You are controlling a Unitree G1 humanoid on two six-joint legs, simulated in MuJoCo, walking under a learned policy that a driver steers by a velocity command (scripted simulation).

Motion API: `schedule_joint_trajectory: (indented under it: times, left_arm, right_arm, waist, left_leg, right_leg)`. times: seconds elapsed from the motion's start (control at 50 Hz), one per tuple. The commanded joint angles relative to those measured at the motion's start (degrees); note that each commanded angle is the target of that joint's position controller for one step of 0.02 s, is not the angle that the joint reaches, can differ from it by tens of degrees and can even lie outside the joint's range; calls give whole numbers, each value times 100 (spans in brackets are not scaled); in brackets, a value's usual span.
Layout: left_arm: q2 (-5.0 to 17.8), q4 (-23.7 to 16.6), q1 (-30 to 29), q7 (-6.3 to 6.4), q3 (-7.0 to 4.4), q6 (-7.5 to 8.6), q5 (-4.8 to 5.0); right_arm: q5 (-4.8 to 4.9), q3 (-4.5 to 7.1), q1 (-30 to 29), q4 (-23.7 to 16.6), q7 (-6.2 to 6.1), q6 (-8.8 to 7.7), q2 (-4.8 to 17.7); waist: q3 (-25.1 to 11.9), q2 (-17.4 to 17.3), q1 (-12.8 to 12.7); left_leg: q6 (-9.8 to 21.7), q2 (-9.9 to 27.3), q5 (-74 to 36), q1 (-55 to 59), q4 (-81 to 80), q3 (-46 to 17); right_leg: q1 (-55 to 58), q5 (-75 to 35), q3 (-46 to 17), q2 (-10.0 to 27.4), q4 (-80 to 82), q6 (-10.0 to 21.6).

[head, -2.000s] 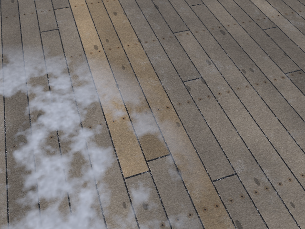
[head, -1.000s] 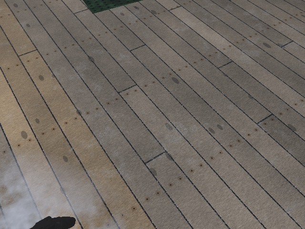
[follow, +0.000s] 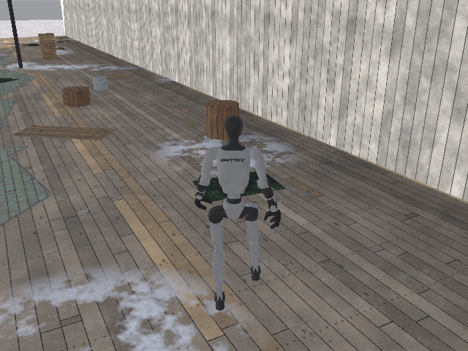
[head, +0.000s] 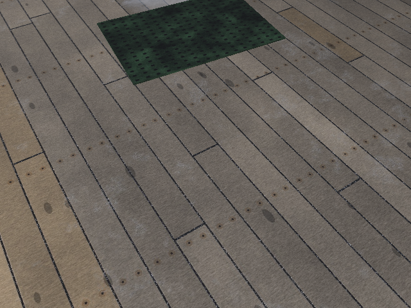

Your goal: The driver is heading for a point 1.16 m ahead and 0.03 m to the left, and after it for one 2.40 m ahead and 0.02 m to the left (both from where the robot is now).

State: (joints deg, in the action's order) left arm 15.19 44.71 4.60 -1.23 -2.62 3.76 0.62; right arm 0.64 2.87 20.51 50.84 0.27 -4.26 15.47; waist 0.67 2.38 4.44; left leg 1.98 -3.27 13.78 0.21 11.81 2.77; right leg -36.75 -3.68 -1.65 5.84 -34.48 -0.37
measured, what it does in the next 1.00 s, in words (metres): walks ahead: right foot, then left foot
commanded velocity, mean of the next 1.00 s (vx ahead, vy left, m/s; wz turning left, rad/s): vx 0.50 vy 0.00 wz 0.00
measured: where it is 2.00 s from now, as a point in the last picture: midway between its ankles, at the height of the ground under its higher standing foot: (202, 209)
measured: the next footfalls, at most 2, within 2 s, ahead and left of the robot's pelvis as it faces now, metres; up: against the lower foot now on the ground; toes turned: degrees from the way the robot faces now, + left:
right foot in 0.12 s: +0.25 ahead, -0.14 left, +0.00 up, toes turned -2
left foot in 0.66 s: +0.55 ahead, +0.11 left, +0.00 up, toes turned +2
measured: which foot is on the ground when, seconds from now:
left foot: down 0.00-0.14, up 0.16-0.64, down 0.66-1.00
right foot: up 0.00-0.10, down 0.12-0.68, up 0.70-1.00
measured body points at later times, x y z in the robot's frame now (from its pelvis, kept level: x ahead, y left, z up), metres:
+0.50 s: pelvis +0.28 -0.05 +0.00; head +0.30 -0.05 +0.45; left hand +0.29 +0.23 -0.13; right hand +0.46 -0.30 -0.10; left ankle +0.46 +0.13 -0.69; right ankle +0.21 -0.14 -0.74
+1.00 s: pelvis +0.56 +0.01 +0.00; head +0.57 +0.02 +0.45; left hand +0.72 +0.27 -0.11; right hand +0.57 -0.26 -0.13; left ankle +0.51 +0.10 -0.74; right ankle +0.73 -0.17 -0.68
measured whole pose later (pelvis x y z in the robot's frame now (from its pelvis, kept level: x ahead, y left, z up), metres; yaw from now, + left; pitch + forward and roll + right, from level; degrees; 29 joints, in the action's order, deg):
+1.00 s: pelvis +0.56 +0.01 +0.00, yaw +0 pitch +1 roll +1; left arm 16.0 49.3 6.1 -0.1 -3.5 3.8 0.4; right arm 0.2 3.2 19.3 53.5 0.4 -4.7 14.7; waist 0.6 2.2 3.6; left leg 2.6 -3.3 10.3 -3.5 12.5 2.7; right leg -38.0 0.0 -2.4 7.6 -41.4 -0.5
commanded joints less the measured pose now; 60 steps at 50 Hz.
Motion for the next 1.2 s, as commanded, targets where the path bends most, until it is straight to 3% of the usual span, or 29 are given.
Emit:
schedule_joint_trajectory:
  times: [0.02, 0.08, 0.12, 0.14, 0.16, 0.18, 0.2, 0.22, 0.24, 0.28, 0.3, 0.38, 0.46, 0.56, 0.62, 0.64, 0.66, 0.68, 0.7, 0.72, 0.74, 0.76, 0.82, 0.84, 0.92, 1.06, 1.14, 1.18, 1.2]
  left_arm:
    - [386, -575, -752, -93, -59, 127, 34]
    - [608, -511, -359, -131, -138, 161, 20]
    - [1054, -51, 1158, -56, -377, 161, -22]
    - [1617, 73, 1953, -8, -509, 142, -135]
    - [1469, 177, 2149, -25, -473, 104, -11]
    - [1099, 124, 1870, -24, -337, 102, 30]
    - [926, 43, 1472, -2, -283, 98, 0]
    - [759, 14, 1094, -17, -223, 101, -49]
    - [660, -21, 857, -16, -192, 136, -102]
    - [498, 12, 739, -42, -159, 182, -111]
    - [692, 59, 736, -29, -198, 214, -107]
    - [780, 251, 1016, 67, -227, 216, -73]
    - [920, 467, 1382, 128, -253, 164, -6]
    - [1012, 757, 1754, 155, -294, 32, 55]
    - [1123, 794, 1611, 189, -341, -55, 69]
    - [1081, 775, 1483, 197, -322, -90, 68]
    - [889, 712, 1509, 211, -239, -106, 10]
    - [305, 593, 2127, 161, -52, -14, -46]
    - [263, 679, 2099, 135, -12, 121, -26]
    - [829, 549, 1605, 91, -168, 221, 144]
    - [880, 418, 1184, 89, -172, 268, 210]
    - [821, 382, 954, 117, -179, 276, 100]
    - [558, 501, 1154, 161, -202, 58, 38]
    - [432, 495, 1217, 168, -176, 4, 40]
    - [445, 286, 516, 168, -183, 12, -55]
    - [329, -45, -695, -9, -79, 111, 26]
    - [580, -95, -528, -93, -148, 164, 11]
    - [992, 312, 813, -49, -358, 197, -111]
    - [1468, 454, 1601, -12, -452, 195, -232]
  right_arm:
    - [49, 258, 205, -89, -55, 26, 1030]
    - [69, 311, 44, -43, -92, 105, 1136]
    - [27, 228, -47, -90, -114, 159, 942]
    - [-65, 55, 436, -265, -87, 91, 448]
    - [-40, -33, 600, -175, -55, -33, 211]
    - [109, 120, 165, -260, -5, -148, 805]
    - [199, 136, -324, -411, 17, -211, 889]
    - [120, 142, -637, -448, -11, -207, 835]
    - [67, 175, -565, -452, -31, -165, 798]
    - [7, 169, -404, -349, -46, -29, 616]
    - [27, 147, -317, -348, -59, 25, 484]
    - [-65, 161, -992, -533, -75, 64, 494]
    - [-17, 59, -1814, -731, 23, -28, 288]
    - [43, 42, -2381, -995, 170, -80, 365]
    - [30, 128, -1945, -929, 212, -115, 596]
    - [12, 240, -1261, -716, 188, -117, 778]
    - [-25, 379, -283, -435, 137, -110, 1092]
    - [-118, 516, 411, -305, 105, -77, 1649]
    - [-18, 431, 565, -246, 120, -53, 1360]
    - [9, 306, 216, -288, 114, -63, 1025]
    - [-12, 257, -244, -394, 99, -66, 876]
    - [-74, 220, -552, -439, 111, -74, 770]
    - [-130, 140, -953, -430, 130, -136, 459]
    - [-106, 168, -928, -385, 112, -160, 622]
    - [-84, 224, -592, -203, 10, -161, 813]
    - [42, 249, 104, 204, -66, -48, 891]
    - [47, 308, -15, 287, -103, 79, 1004]
    - [15, 255, -113, 244, -135, 157, 891]
    - [-164, 124, 138, 92, -145, 139, 576]
  waist:
    - [375, -572, 9]
    - [128, -716, -313]
    - [-880, -548, -1028]
    - [-1852, 448, -1028]
    - [-2344, 1393, -1011]
    - [-1685, 862, -1094]
    - [-1010, 559, -1002]
    - [-455, 65, -843]
    - [-315, 280, -617]
    - [-212, 169, -442]
    - [-204, 308, -323]
    - [54, -53, -469]
    - [256, 15, -759]
    - [388, 94, -866]
    - [103, 257, -520]
    - [-303, 210, -136]
    - [-1019, 6, 236]
    - [-1912, -1147, 135]
    - [-2293, -1743, 205]
    - [-1548, -1318, 214]
    - [-915, -999, 82]
    - [-474, -649, -48]
    - [-178, -743, -457]
    - [-134, -894, -546]
    - [74, -493, -403]
    - [370, -502, 5]
    - [247, -663, -281]
    - [-675, -589, -919]
    - [-1629, 289, -991]
  left_leg:
    - [884, 1756, -1563, 75, -198, -751]
    - [723, 1851, -2754, 402, 397, -745]
    - [419, 1324, -3625, -210, 2264, -309]
    - [57, 688, -1732, -2206, 4436, -27]
    - [-128, -42, 1837, -3627, 5801, -496]
    - [-21, 331, 1823, -4278, 6350, -966]
    - [67, 623, 1345, -4451, 6286, -806]
    - [83, 871, 863, -4276, 5900, -655]
    - [53, 1058, 513, -3964, 5548, -705]
    - [0, 1166, 220, -3479, 5278, -697]
    - [-65, 1194, 140, -3427, 5117, -677]
    - [-264, 1195, -987, -3982, 3990, -613]
    - [-287, 960, -1950, -3559, 2534, -326]
    - [-85, 838, -1632, -3702, 1840, -405]
    - [171, 595, -1006, -2937, 1636, -219]
    - [312, 410, -1033, -1996, 1507, -34]
    - [536, 651, -1168, -449, 1698, -274]
    - [1386, 2111, -456, 1954, 1629, -2629]
    - [1690, 2585, 325, 2372, 694, -4369]
    - [1399, 2394, 821, 1819, 547, -3809]
    - [1213, 2208, 608, 994, 420, -3074]
    - [1133, 1983, -44, 177, 260, -2494]
    - [1042, 1567, -346, -1005, -320, -1766]
    - [1142, 1631, -529, -1145, -420, -1617]
    - [1118, 1572, -1066, -925, -617, -1163]
    - [902, 1565, -1253, -293, -408, -633]
    - [700, 1800, -2458, 321, 294, -698]
    - [328, 1263, -3904, 7, 2034, -340]
    - [16, 785, -1968, -1295, 3840, -102]
  right_leg:
    - [-66, 135, 42, -110, 390, 132]
    - [629, 738, 192, -310, 595, 377]
    - [2926, 600, 302, -411, 636, 709]
    - [5257, 840, -1733, 1016, 528, 1442]
    - [6057, 1875, -3852, 1674, 1470, 1998]
    - [5595, 2563, -3526, 1519, 1699, 1741]
    - [4832, 2460, -2766, 1325, 1808, 1527]
    - [3960, 1986, -2125, 1036, 2037, 1353]
    - [3417, 1558, -1830, 949, 2186, 1344]
    - [2874, 1130, -1382, 676, 2516, 1306]
    - [2691, 982, -1274, 774, 2621, 1414]
    - [2890, 460, -683, 590, 2844, 1352]
    - [2850, 353, -154, 410, 2861, 1177]
    - [3793, 153, -266, 847, 2474, 1105]
    - [4141, -1200, -248, 932, 1801, 931]
    - [4032, -2035, -40, 698, 1003, 805]
    - [3347, -1723, 202, 379, -272, 620]
    - [991, 288, 512, -432, -2547, 186]
    - [-51, 3653, -187, -921, -3608, 126]
    - [-614, 3521, -508, -540, -4095, 253]
    - [-702, 3006, -317, -229, -3955, 336]
    - [-488, 2580, -200, -3, -3561, 336]
    - [319, 1990, -216, 250, -2941, 263]
    - [313, 1867, -180, 275, -2735, 182]
    - [-175, 665, -161, 280, -1469, -12]
    - [91, -113, 112, -79, 306, 36]
    - [538, 649, 149, -248, 644, 337]
    - [2556, -143, 340, -436, 857, 615]
    - [4455, -1982, -871, 736, 370, 1053]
